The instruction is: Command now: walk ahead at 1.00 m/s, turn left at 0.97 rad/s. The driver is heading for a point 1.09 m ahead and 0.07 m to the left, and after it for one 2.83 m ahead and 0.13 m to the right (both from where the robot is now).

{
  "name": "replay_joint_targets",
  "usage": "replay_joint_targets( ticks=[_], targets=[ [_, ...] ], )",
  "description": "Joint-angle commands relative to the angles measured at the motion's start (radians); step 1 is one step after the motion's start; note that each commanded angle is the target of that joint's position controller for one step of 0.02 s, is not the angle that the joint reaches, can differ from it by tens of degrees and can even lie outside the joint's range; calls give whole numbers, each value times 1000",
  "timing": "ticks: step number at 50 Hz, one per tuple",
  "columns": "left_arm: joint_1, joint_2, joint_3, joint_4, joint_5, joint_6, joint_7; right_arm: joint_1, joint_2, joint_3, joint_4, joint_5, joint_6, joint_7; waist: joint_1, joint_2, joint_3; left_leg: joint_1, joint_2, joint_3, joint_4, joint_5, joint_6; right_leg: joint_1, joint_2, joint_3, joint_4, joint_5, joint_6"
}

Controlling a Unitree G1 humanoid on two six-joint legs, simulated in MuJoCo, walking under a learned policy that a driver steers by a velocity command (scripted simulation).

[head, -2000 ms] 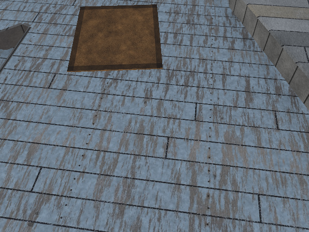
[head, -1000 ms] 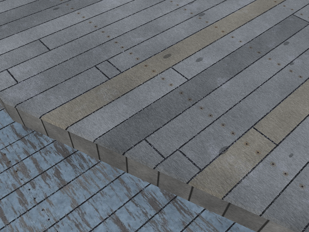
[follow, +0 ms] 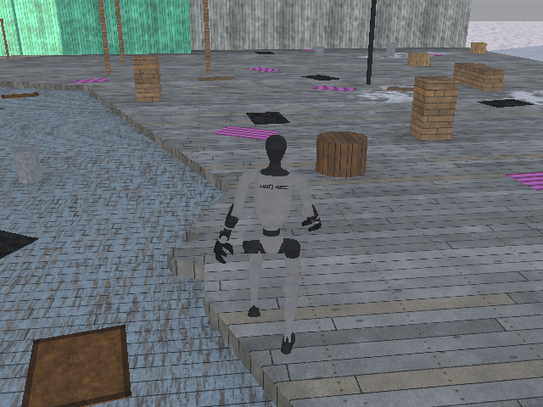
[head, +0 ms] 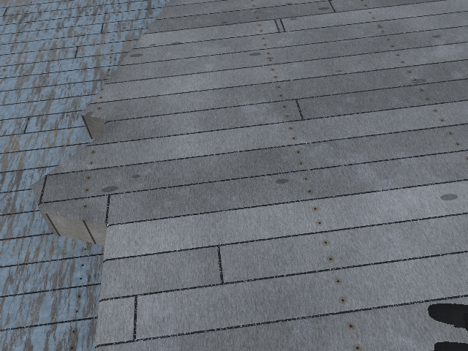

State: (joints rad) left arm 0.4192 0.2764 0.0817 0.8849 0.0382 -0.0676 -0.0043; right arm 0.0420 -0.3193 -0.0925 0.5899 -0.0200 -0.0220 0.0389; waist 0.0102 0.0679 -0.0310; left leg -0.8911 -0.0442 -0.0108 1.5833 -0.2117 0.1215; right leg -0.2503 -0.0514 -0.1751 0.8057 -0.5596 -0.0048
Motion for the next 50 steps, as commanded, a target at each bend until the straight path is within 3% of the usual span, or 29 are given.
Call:
replay_joint_targets(
  ticks=[1, 3, 4, 6, 8, 9, 10, 11, 12, 13, 14, 15, 16, 18, 20, 21, 24, 26, 28, 29, 30, 31, 32, 34, 37, 41, 46, 48, 50],
  targets=[
    [-159, -6, -27, -94, -9, -56, 10, 1, 20, 38, -94, -17, 22, 17, -102, -185, 153, 140, 48, 25, -331, 174, -16, -159, -146, 65, -578, 709, 55],
    [-116, 28, -18, -78, -32, -63, 32, -2, -2, 40, -56, -14, 28, 46, -94, -86, 134, 271, 13, 153, -599, 261, 4, -6, -59, -63, -605, 875, 65],
    [-112, 72, -6, -102, -25, -58, 41, 36, -12, 39, -17, 5, 29, 58, -93, -58, 50, 459, -48, 208, -690, 292, 15, 26, -31, -102, -580, 1095, 61],
    [-29, 174, 14, -110, -37, -55, 62, 85, -43, 25, -7, 12, 27, 64, -132, -136, -21, 624, -95, 274, -837, 310, 26, 166, -110, -71, -375, 1507, 60],
    [-119, 202, 28, -161, -21, -26, 72, 411, -104, -11, 87, 16, 34, 43, -282, -154, -133, 933, -72, 163, -910, 291, 89, 108, -145, -31, 56, 1505, 44],
    [-212, 191, 36, -191, -24, -8, 66, 532, -136, -36, 132, 24, 24, 22, -355, -11, -130, 1100, 7, 48, -1085, 371, 174, -74, -43, -39, 521, 903, 29],
    [-282, 72, 7, -221, 4, 3, 43, 486, -172, -58, 145, 41, 25, -6, -318, 118, -3, 1089, -3, 19, -1055, 162, 190, -347, 91, -27, 874, 67, 0],
    [-168, -59, -29, -294, 22, -3, 45, 390, -215, -40, 100, 14, 16, -5, -124, 80, 7, 1098, 98, -192, -843, 496, 215, -577, 44, 86, 1079, -59, -7],
    [-106, -13, -39, -359, 18, -22, 33, 371, -183, -31, 51, 3, 18, -10, -77, -63, -198, 1231, 212, -502, -988, 286, 344, -657, 35, 252, 986, 17, 2],
    [-124, 49, -42, -373, 26, -43, 21, 333, -161, -28, 39, -17, 20, -30, -67, -96, -109, 1096, 304, -723, -1299, -184, 352, -716, 17, 276, 807, 97, 9],
    [-166, 94, -29, -349, 25, -36, 18, 270, -117, -19, 39, -20, 8, -40, -22, -165, 31, 927, 277, -684, -1382, -303, 302, -685, -29, 263, 713, 148, 21],
    [-156, 98, -31, -340, 34, -21, 19, 254, -110, -10, 41, -14, -14, -45, 16, -110, 77, 791, 258, -673, -1385, -253, 296, -624, -52, 267, 631, 163, 36],
    [-154, 110, -32, -330, 34, 3, 22, 266, -88, 2, 59, -10, -35, -48, 41, -136, 133, 656, 225, -613, -1393, -176, 279, -565, -90, 269, 528, 174, 58],
    [-238, 89, -45, -352, 29, 19, 10, 288, -86, 12, 92, -14, -67, -49, 34, -171, 172, 498, 168, -500, -1434, -73, 249, -476, -130, 244, 334, 273, 78],
    [-317, 46, -66, -367, 14, 11, -11, 319, -85, 12, 116, 0, -83, -36, -3, -133, 167, 465, 96, -340, -1422, 148, 191, -351, -142, 214, 109, 482, 48],
    [-350, 20, -76, -376, -2, 8, -22, 321, -104, 6, 121, 10, -87, -29, -19, -86, 143, 446, 86, -300, -1436, 150, 168, -248, -130, 201, 10, 585, 24],
    [-446, 36, -68, -368, -25, 13, -33, 395, -117, 5, 152, 20, -88, -20, -90, -92, 137, 640, 106, -263, -1459, 291, 131, -215, -67, 140, -151, 689, -16],
    [-448, 57, -55, -363, -17, 11, -28, 423, -147, 1, 175, 13, -82, -26, -90, -69, 96, 829, 134, -235, -1365, 569, 99, -206, -9, 110, -229, 601, -44],
    [-261, 114, -19, -318, -17, 2, -9, 427, -189, -7, 197, -7, -76, -33, 15, -16, -52, 927, 147, -201, -1091, 884, 51, -2, 74, 91, -248, 439, -72],
    [-37, 151, 2, -263, -14, 2, 8, 376, -195, -10, 192, -20, -71, -36, 146, -6, -152, 797, 114, -167, -835, 828, 28, 256, 50, 104, -220, 388, -86],
    [199, 236, 26, -222, 12, 4, 30, 333, -108, 11, 159, -27, -78, -41, 251, -111, -288, 583, 59, -113, -422, 497, 13, 511, -136, 314, -183, 89, -98],
    [157, 320, 41, -199, 31, 1, 13, 458, 17, 42, 104, 42, -89, -28, 106, -520, -400, 270, -115, -116, -118, -221, -29, 671, -354, 957, -468, -142, -189],
    [37, 232, 35, -227, 23, 7, -2, 392, -41, 44, 114, 15, -85, -39, 98, -317, -253, 106, -41, -134, -79, -165, -7, 593, -338, 1002, -543, -206, -205],
    [-48, 112, 6, -197, 14, -2, -10, 225, -42, 48, 92, -2, -78, -24, 66, -63, -26, 130, 50, -100, -192, -61, -9, 297, -248, 680, -538, 31, -191],
    [-35, 65, -13, -135, -4, -27, -7, 228, 12, 67, 72, -26, -41, 9, -16, -125, 43, 190, 92, -112, -299, -73, -24, 104, -177, 509, -616, 113, -166],
    [3, 89, -13, -92, -27, -51, -18, 44, -4, 80, 3, -25, -34, 18, -21, -109, 151, 103, 119, -28, -556, 96, -51, 57, -112, 314, -739, 387, -168],
    [89, 123, -14, -38, -50, -67, -18, -118, 21, 107, -27, -3, -48, 35, 13, -87, 176, 354, 88, 103, -942, 387, -19, 98, -96, 163, -846, 838, -135],
    [124, 136, -19, -10, -46, -56, -7, -125, 18, 107, -20, -19, -59, 19, 15, -87, 153, 399, 23, 132, -1020, 360, -9, 239, -95, 166, -724, 1231, -124],
    [133, 177, -14, 8, -36, -39, 12, 26, -20, 92, 27, -41, -76, -5, -53, -151, 25, 590, -55, 116, -1056, 267, 2, 320, -96, 199, -447, 1531, -91]
  ],
)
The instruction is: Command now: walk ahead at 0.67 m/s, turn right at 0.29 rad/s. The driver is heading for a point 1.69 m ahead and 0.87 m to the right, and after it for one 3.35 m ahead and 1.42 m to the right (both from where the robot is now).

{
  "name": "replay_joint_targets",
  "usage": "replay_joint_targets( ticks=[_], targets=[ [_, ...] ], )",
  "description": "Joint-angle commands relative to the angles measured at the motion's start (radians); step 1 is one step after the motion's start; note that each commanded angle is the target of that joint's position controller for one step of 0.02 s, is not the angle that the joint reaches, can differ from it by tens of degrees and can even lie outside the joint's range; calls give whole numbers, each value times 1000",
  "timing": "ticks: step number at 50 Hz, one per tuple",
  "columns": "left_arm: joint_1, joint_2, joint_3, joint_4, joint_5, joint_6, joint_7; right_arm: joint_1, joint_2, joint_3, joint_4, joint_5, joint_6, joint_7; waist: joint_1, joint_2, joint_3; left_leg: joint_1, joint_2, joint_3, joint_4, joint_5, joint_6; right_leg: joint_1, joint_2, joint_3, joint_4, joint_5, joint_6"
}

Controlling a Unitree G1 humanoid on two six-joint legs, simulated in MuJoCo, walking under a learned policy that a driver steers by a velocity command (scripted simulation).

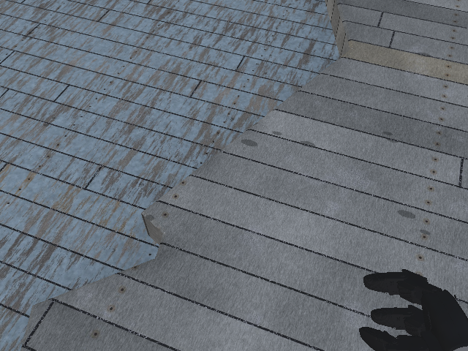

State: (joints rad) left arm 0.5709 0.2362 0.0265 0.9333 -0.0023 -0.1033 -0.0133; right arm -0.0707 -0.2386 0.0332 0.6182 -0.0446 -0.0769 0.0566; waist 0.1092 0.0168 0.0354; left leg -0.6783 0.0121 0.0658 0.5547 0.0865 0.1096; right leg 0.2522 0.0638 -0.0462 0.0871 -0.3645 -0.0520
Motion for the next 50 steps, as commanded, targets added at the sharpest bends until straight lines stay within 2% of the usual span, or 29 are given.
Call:
replay_joint_targets(
  ticks=[1, 2, 3, 4, 5, 6, 7, 9, 12, 16, 20, 22, 23, 24, 25, 26, 27, 28, 29, 30, 32, 36, 44, 45, 46, 47, 48, 49, 50],
  targets=[
    [-54, 238, 44, -41, 0, 6, 29, 313, -125, -46, 53, -20, -31, -38, -243, -126, -128, 565, -85, 0, -95, 56, 25, -216, -195, 75, 492, 1294, -26],
    [-83, 210, 41, -66, -12, 7, 34, 458, -180, -64, 95, -38, -39, -56, -295, -126, -228, 803, 50, -96, -62, 233, 35, -368, -151, 80, 741, 1019, -16],
    [-13, 29, -4, -98, 27, 10, 17, 462, -298, -104, 60, 14, -35, -61, -225, 187, -456, 1263, 416, -431, 130, 812, 149, -779, 1, 101, 1181, -146, 44],
    [20, 120, 8, -105, -20, 8, 16, 463, -232, -94, 25, 15, -30, -54, -260, 137, -700, 1354, 509, -652, 76, 691, 275, -890, 22, 267, 1430, -292, 62],
    [-119, 210, 44, -154, -48, 16, 23, 391, -192, -93, 3, 24, -15, -61, -259, 62, -586, 1200, 443, -497, 6, 618, 237, -930, -57, 230, 1398, -217, 75],
    [-206, 194, 47, -195, -59, 27, 31, 330, -150, -87, 20, 33, -10, -68, -223, 39, -391, 1023, 390, -383, -54, 545, 195, -986, -99, 166, 1334, -144, 91],
    [-259, 169, 48, -199, -47, 45, 40, 290, -114, -79, 38, 32, -10, -74, -185, -28, -232, 806, 342, -308, -146, 503, 167, -970, -117, 117, 1326, -102, 105],
    [-143, 107, 53, -195, -41, 90, 39, 210, -86, -80, 40, 22, -15, -69, -77, 71, -148, 548, 335, -177, -236, 414, 169, -841, -167, 120, 1317, -78, 132],
    [-211, 69, 52, -250, -37, 129, 44, 64, -95, -89, 41, 35, -14, -71, -21, 79, -30, 325, 293, -1, -318, 295, 113, -819, -195, 86, 1084, 2, 142],
    [-268, 87, 54, -260, -8, 117, 2, 68, -159, -115, 62, 44, 3, -96, -50, 53, -110, 423, 231, 149, -257, 232, 75, -690, -165, 23, 744, 400, 82],
    [-348, 166, 84, -311, -12, 132, -35, 80, -195, -135, 78, 80, 35, -95, -62, 53, -81, 544, 287, 163, -145, 221, 26, -694, -138, -36, 636, 300, 16],
    [-273, 203, 111, -306, -11, 129, -31, 74, -202, -144, 79, 101, 51, -92, -14, 39, -101, 561, 275, 188, 40, 320, -25, -590, -73, -89, 549, 253, -37],
    [-159, 243, 135, -274, -7, 121, -17, 98, -180, -141, 82, 99, 59, -87, 32, -31, -127, 497, 224, 194, 248, 242, -65, -443, -25, -67, 460, 337, -82],
    [-174, 348, 158, -288, -8, 113, 5, 142, -127, -127, 64, 55, 63, -81, -19, -298, -70, 280, 95, 192, 534, -416, -142, -357, -171, 233, 391, 924, -148],
    [-248, 402, 153, -353, 38, 96, 0, 211, -113, -118, 21, 34, 61, -77, -114, -391, -255, -36, -106, 5, 861, -805, -199, -122, -368, 748, 328, 798, -400],
    [-277, 363, 145, -391, 27, 80, -20, 174, -173, -123, 30, 46, 51, -69, -59, -193, -368, -56, -70, -182, 888, -746, -171, -106, -399, 789, 244, 577, -384],
    [-303, 329, 136, -396, 10, 70, -19, 111, -174, -124, 14, 59, 44, -68, -64, -125, -300, -69, -52, -195, 848, -660, -145, -173, -366, 710, 234, 444, -330],
    [-340, 288, 127, -394, -15, 74, -9, 89, -155, -122, 28, 43, 44, -79, -90, -20, -224, -62, -17, -203, 765, -591, -140, -268, -311, 629, 240, 354, -262],
    [-383, 254, 116, -405, -27, 85, 7, 77, -163, -125, 29, 31, 49, -88, -111, -19, -187, -21, 0, -210, 673, -546, -138, -368, -276, 566, 244, 345, -229],
    [-407, 237, 111, -422, -19, 96, 23, 72, -166, -128, 29, 32, 58, -85, -130, -44, -182, 53, 1, -205, 605, -518, -136, -442, -234, 518, 239, 345, -201],
    [-412, 242, 118, -437, -6, 113, 42, 75, -127, -121, 39, 38, 63, -79, -131, -59, -191, 106, -39, -185, 463, -482, -153, -465, -185, 476, 251, 403, -178],
    [-389, 257, 130, -445, -12, 134, 65, 65, -103, -112, 52, 50, 66, -79, -107, -91, -215, 147, -75, -210, 284, -407, -181, -462, -164, 513, 270, 324, -157],
    [-428, 203, 99, -460, -5, 157, 44, 124, -132, -126, 65, 43, 43, -56, -91, -188, -186, 353, -50, -163, -16, -300, -141, -517, -136, 556, 372, 304, -120],
    [-424, 189, 91, -458, -7, 158, 43, 148, -139, -130, 70, 37, 39, -52, -103, -168, -177, 429, -26, -166, -115, -216, -117, -552, -107, 542, 404, 258, -96],
    [-383, 152, 77, -454, 1, 157, 41, 149, -188, -140, 57, 20, 41, -55, -81, -41, -175, 500, 121, -309, -188, -181, -58, -619, -36, 468, 532, 27, -49],
    [-362, 155, 76, -474, -7, 149, 38, 133, -268, -155, 54, -4, 53, -61, -37, 240, -110, 491, 291, -533, -268, -48, 102, -764, 134, 262, 729, -232, 19],
    [-386, 232, 98, -469, 7, 130, 37, 141, -237, -155, 36, -9, 50, -67, -74, 259, -112, 446, 394, -696, -291, -86, 207, -813, 81, 252, 984, -267, 74],
    [-387, 273, 111, -442, 0, 127, 34, 121, -194, -141, 19, 8, 50, -75, -74, 150, -104, 431, 348, -607, -259, -126, 185, -809, 60, 271, 1089, -199, 86],
    [-381, 255, 108, -416, 0, 134, 35, 99, -170, -133, 16, 27, 55, -80, -66, 86, -85, 424, 276, -500, -237, -153, 130, -802, 54, 257, 1128, -149, 101]
  ],
)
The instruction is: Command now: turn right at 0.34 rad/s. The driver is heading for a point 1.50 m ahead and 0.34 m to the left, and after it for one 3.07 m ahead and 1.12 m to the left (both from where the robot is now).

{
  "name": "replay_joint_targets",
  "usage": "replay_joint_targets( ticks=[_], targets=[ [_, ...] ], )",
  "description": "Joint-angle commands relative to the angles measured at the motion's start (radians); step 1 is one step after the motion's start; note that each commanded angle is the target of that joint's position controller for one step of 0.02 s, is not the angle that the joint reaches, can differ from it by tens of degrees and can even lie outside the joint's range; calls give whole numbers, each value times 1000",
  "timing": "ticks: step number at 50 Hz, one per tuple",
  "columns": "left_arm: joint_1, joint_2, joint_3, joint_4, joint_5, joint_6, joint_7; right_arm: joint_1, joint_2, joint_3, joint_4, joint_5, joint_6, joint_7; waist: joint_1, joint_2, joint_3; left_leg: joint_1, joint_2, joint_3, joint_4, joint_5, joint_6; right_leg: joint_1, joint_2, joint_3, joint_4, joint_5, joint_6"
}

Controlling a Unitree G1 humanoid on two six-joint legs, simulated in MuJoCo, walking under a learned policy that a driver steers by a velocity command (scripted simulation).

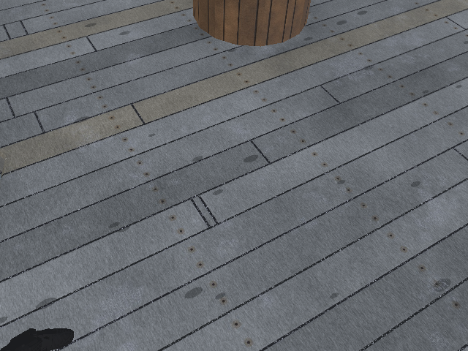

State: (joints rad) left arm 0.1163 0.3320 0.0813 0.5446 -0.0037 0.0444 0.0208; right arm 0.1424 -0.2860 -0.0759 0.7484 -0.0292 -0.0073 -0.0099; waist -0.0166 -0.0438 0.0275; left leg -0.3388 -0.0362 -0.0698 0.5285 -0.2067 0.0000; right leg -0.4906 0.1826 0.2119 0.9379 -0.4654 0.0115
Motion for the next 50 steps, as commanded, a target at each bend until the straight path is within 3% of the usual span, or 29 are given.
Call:
replay_joint_targets(
  ticks=[1, 3, 5, 7, 9, 11, 12, 13, 14, 15, 16, 19, 22, 31, 50],
  targets=[
    [70, 127, 43, -21, 5, -7, 4, -110, -112, -17, -116, 26, -11, -16, 48, 129, -70, 108, 289, -319, -201, 134, 212, -79, -67, -10, 305, -17, 49],
    [54, 65, 18, -20, -3, -6, 1, -77, -100, -6, -107, 26, -2, -18, 33, 126, -66, 134, 239, -238, -197, 191, 201, -70, -76, -51, 261, 16, 62],
    [23, 26, -1, -26, -6, -12, 1, -49, -92, -4, -98, 21, 5, -16, 14, 179, -90, 194, 206, -182, -186, 198, 190, -34, -114, -101, 78, 16, 71],
    [4, -1, -15, -25, -3, -15, -2, -27, -109, -10, -87, 22, 15, -13, -6, 242, -108, 198, 198, -157, -182, 203, 191, 78, -153, -156, -127, -21, 72],
    [13, 21, -8, -6, -13, -16, -3, 16, -133, -17, -76, 27, 23, -10, -25, 271, -113, 211, 218, -180, -165, 228, 203, 150, -155, -187, -288, 21, 66],
    [66, 20, -4, 34, -8, -18, -3, 22, -121, -9, -68, 42, 22, -10, 7, 248, -110, 176, 210, -166, -129, 254, 176, 274, -145, -206, -542, 219, 36],
    [72, 31, -4, 39, 2, -19, -3, 57, -110, -6, -56, 47, 14, -8, 3, 222, -115, 130, 200, -160, -123, 237, 138, 352, -164, -171, -597, 297, 7],
    [78, 67, -1, 29, 15, -19, 2, 70, -95, 1, -56, 35, 0, -3, -5, 141, -140, 59, 180, -125, -82, 176, 82, 440, -241, -94, -567, 408, -28],
    [60, 120, 11, 44, 31, -18, 2, 85, -51, 13, -66, 16, -19, 4, -51, -65, -149, 21, 86, -9, -48, 47, 20, 407, -308, -24, -501, 452, -88],
    [37, 37, -6, 40, 33, -25, -7, 25, -48, 18, -69, 0, -26, 5, -18, -93, -139, 91, 73, 17, -52, 0, -25, 305, -312, -13, -525, 336, -116],
    [28, -6, -21, 39, 38, -31, -13, -8, -61, 15, -68, -2, -27, 7, -4, -56, -108, 111, 70, 16, -49, 24, -37, 267, -288, -26, -540, 252, -100],
    [52, 15, -20, 63, 29, -51, -13, -7, -54, 13, -58, 7, -14, 0, -3, -48, -42, 121, 72, 11, -36, 74, -28, 206, -258, -45, -541, 231, -63],
    [73, 1, -27, 78, 24, -59, -9, 14, -48, 13, -39, 13, -10, -6, -4, -29, -24, 132, 74, 10, -37, 80, -27, 188, -248, -50, -539, 238, -58],
    [103, -18, -31, 120, 18, -68, -6, 30, -49, 8, 18, 19, -4, -21, 1, 31, -34, 159, 82, 5, -37, 127, -40, 210, -226, -69, -526, 306, -58],
    [160, -26, -29, 279, 9, -70, 5, 58, -48, 1, 170, 27, 13, -43, 4, 39, -17, 184, 79, 13, -52, 158, -33, 237, -197, -112, -536, 361, -44]
  ],
)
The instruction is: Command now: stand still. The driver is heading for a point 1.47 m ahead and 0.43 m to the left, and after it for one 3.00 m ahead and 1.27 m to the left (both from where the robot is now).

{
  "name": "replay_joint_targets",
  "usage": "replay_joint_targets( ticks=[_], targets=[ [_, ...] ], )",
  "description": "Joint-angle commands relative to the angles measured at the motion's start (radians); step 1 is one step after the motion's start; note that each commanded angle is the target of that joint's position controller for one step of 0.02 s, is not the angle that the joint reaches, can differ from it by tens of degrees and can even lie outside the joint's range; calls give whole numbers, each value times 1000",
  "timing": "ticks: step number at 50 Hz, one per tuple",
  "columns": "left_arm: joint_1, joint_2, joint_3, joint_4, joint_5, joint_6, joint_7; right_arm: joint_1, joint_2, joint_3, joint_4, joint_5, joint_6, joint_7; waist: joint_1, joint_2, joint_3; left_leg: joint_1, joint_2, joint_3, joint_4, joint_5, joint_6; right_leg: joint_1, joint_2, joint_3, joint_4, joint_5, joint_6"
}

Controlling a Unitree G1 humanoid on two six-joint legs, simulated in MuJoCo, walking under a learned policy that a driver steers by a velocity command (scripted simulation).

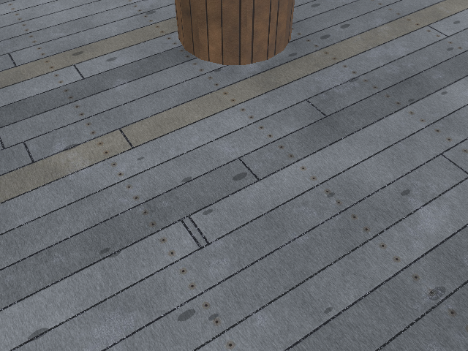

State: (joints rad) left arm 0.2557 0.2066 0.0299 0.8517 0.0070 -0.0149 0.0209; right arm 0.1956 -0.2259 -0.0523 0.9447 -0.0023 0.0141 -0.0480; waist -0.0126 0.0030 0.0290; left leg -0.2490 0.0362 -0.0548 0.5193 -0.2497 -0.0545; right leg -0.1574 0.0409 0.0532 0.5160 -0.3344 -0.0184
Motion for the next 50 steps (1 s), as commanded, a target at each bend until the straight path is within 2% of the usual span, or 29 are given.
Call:
replay_joint_targets(
  ticks=[1, 16, 17, 18, 19, 20, 21, 22, 23, 24, 25, 27, 28, 29, 30, 31, 32, 33, 34, 35, 36, 37, 38, 41, 43, 47, 48, 50],
  targets=[
    [23, 99, 22, -19, -2, -11, 5, 6, -107, -23, -18, 1, -8, -6, 0, -7, -16, 95, 5, -1, -45, 200, 22, -95, -54, 45, -116, 229, -13],
    [56, 93, 13, 105, -6, -7, 14, 33, -89, -16, 81, 2, -4, -12, 4, -3, 10, 90, -5, 10, -73, 180, 28, -90, -45, 26, -138, 199, -8],
    [92, 102, 17, 126, -11, -3, 17, 64, -76, -14, 100, 7, -3, -12, 10, -24, -34, 93, -46, 59, -36, -32, 34, -69, -33, 24, -158, -42, -27],
    [106, 143, 30, 126, -23, 2, 19, 62, -85, -19, 98, 18, -4, -10, 22, -68, 2, 15, -83, 99, 33, -284, 44, -89, -59, 82, -193, -368, -69],
    [148, 185, 42, 126, -32, -4, 18, -1, -90, -19, 67, 21, -16, -5, 58, -121, 69, -119, -82, 106, 124, -369, 51, -99, -152, 226, -274, -602, -128],
    [151, 235, 58, 118, -41, -19, 18, -77, -61, -9, 20, 35, -40, 9, 76, -228, 135, -239, -62, 118, 280, -254, 58, -99, -295, 417, -396, -687, -199],
    [121, 237, 59, 104, -38, -38, 19, -137, -71, -8, -15, 42, -65, 21, 83, -227, 197, -345, 9, 44, 389, -218, 76, -102, -382, 535, -452, -592, -247],
    [86, 199, 49, 88, -29, -57, 17, -134, -85, -14, -23, 45, -87, 30, 60, -180, 202, -435, 52, 11, 443, -200, 92, -40, -397, 530, -442, -469, -244],
    [56, 172, 43, 75, -30, -68, 12, -109, -81, -14, -21, 43, -104, 39, 39, -143, 171, -463, 79, 1, 424, -175, 104, 12, -379, 471, -417, -374, -216],
    [40, 168, 42, 64, -40, -71, 8, -88, -78, -13, -19, 40, -118, 46, 29, -129, 132, -411, 86, 15, 329, -152, 113, 25, -347, 387, -403, -298, -182],
    [30, 183, 46, 59, -48, -71, 5, -63, -69, -12, -11, 37, -128, 50, 20, -139, 99, -283, 66, 52, 221, -127, 112, -18, -299, 295, -392, -231, -156],
    [6, 211, 50, 53, -52, -64, 1, 51, -60, -18, 35, 39, -134, 55, -39, -142, 55, 23, -15, 165, 83, -34, 82, -173, -216, 167, -328, -216, -143],
    [7, 227, 65, 77, 35, -50, -11, 165, -65, -27, 46, -33, -92, 80, -100, -93, 26, 192, -89, 264, -14, -77, 82, -248, -169, 120, -250, -327, -167],
    [-7, 197, 61, 69, 49, -51, -13, 302, -89, -45, 94, -40, -78, 77, -157, 19, 9, 402, -104, 255, -6, -87, 79, -391, -126, 83, -60, -270, -165],
    [-92, 110, 38, 34, 51, -63, -17, 483, -147, -60, 124, -54, -84, 63, -256, 252, -36, 523, 106, -51, -136, -330, 107, -549, -22, -44, 390, -141, -134],
    [-114, -7, 12, -43, 30, -83, -28, 514, -188, -45, 125, -62, -88, 63, -193, 407, -42, 494, 328, -622, -386, -653, 191, -757, 86, 37, 669, -210, -127],
    [-143, 28, 12, -65, 24, -84, -41, 336, -175, -40, 88, -56, -81, 58, -99, 216, 39, 365, 405, -750, -465, -794, 259, -849, -22, 97, 782, -69, -137],
    [-168, 88, 23, -71, 27, -83, -55, 205, -155, -35, 35, -43, -89, 59, -48, 62, 76, 273, 384, -627, -423, -668, 255, -835, -108, 63, 779, 73, -124],
    [-125, 108, 29, -47, 35, -79, -68, 156, -143, -30, 20, -33, -99, 63, -11, 7, 37, 224, 310, -467, -403, -533, 231, -740, -148, 47, 718, 138, -99],
    [-94, 107, 29, -37, 49, -70, -75, 151, -123, -22, 19, -27, -108, 63, 9, 40, 17, 186, 257, -364, -421, -450, 214, -670, -162, 29, 674, 156, -73],
    [-88, 104, 28, -32, 52, -55, -84, 171, -97, -13, 31, -26, -117, 59, 11, 64, 23, 153, 214, -290, -447, -393, 207, -637, -163, -1, 678, 185, -51],
    [-105, 93, 23, -43, 46, -45, -89, 213, -87, -9, 50, -26, -124, 57, 8, 84, 48, 149, 200, -250, -462, -341, 213, -651, -163, -21, 668, 208, -39],
    [-138, 91, 20, -54, 40, -36, -89, 241, -83, -9, 62, -21, -128, 56, 3, 74, 74, 161, 185, -215, -478, -290, 218, -691, -162, -39, 652, 233, -29],
    [-287, 93, 14, -110, 34, -27, -87, 316, -80, -6, 74, -13, -136, 57, -30, 29, 120, 199, 173, -128, -520, -128, 240, -747, -154, -84, 503, 283, -8],
    [-363, 81, 6, -140, 25, -28, -87, 329, -81, -4, 73, -13, -140, 55, -40, 38, 136, 210, 159, -65, -543, -8, 237, -701, -140, -111, 364, 328, -8],
    [-461, 70, -5, -184, 20, -30, -86, 364, -88, -2, 88, -8, -145, 46, -55, 57, 160, 314, 179, 23, -589, 268, 234, -603, -114, -166, 164, 362, -58],
    [-468, 71, -5, -190, 20, -32, -83, 366, -97, -2, 91, -8, -143, 46, -54, 66, 149, 354, 182, 46, -561, 398, 229, -568, -96, -188, 127, 336, -77],
    [-417, 88, 0, -185, 25, -35, -68, 359, -129, -6, 99, -16, -137, 43, -10, 114, 85, 408, 196, 100, -408, 917, 212, -409, -21, -226, 90, 245, -122]
  ],
)
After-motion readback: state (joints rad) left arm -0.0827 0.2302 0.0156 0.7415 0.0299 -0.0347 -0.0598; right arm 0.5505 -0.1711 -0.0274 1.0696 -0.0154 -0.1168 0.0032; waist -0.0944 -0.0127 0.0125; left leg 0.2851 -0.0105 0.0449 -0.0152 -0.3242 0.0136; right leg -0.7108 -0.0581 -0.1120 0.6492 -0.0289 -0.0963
